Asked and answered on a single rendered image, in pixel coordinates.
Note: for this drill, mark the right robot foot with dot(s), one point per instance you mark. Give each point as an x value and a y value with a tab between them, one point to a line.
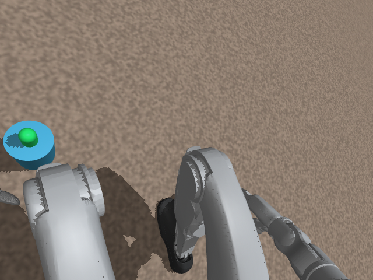
167	223

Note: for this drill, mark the right robot hand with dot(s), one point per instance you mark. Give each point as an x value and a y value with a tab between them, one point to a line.
264	212

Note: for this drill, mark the bottle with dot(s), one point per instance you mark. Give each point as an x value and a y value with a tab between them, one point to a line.
30	143

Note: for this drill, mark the right robot arm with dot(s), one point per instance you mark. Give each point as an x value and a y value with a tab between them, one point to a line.
308	261

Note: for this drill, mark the left robot hand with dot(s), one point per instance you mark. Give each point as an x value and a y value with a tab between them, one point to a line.
8	198

